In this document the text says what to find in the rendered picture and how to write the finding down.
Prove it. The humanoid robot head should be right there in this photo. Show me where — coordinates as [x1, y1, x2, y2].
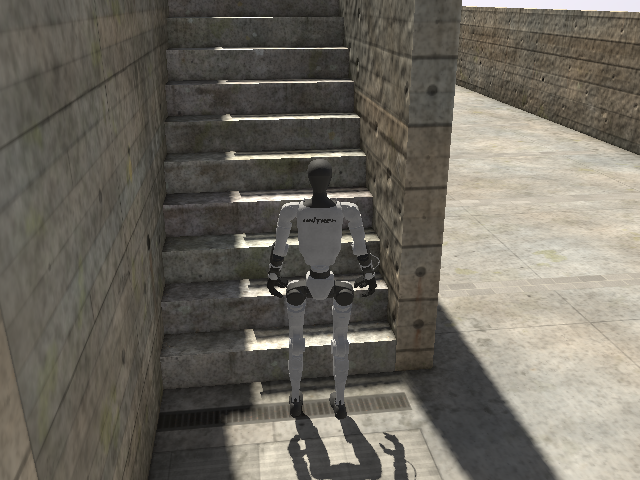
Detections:
[303, 159, 337, 208]

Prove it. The right robot forearm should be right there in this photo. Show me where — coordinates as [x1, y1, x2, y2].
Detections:
[357, 240, 375, 280]

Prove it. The left robot upper arm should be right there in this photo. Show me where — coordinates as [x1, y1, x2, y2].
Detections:
[273, 202, 299, 256]

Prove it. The robot left hand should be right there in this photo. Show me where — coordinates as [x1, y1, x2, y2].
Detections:
[267, 277, 288, 298]

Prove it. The right robot upper arm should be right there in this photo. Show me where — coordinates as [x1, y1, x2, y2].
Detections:
[341, 202, 368, 256]

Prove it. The robot right hand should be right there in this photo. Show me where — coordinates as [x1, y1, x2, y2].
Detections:
[354, 276, 377, 297]

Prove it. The robot right foot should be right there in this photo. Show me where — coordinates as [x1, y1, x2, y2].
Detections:
[329, 392, 347, 419]

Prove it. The left robot forearm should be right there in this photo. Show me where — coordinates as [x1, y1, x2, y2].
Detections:
[268, 241, 284, 280]

